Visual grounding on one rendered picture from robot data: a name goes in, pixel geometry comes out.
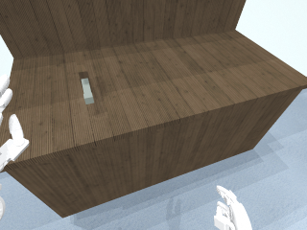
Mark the robot left hand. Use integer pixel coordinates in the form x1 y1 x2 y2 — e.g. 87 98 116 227
0 74 29 172

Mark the tap lever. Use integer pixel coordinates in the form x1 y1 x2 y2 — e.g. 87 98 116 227
81 78 94 104

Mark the counter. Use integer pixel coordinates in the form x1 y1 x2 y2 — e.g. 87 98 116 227
0 0 307 218

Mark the robot right hand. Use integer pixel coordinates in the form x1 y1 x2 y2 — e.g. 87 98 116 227
214 185 252 230

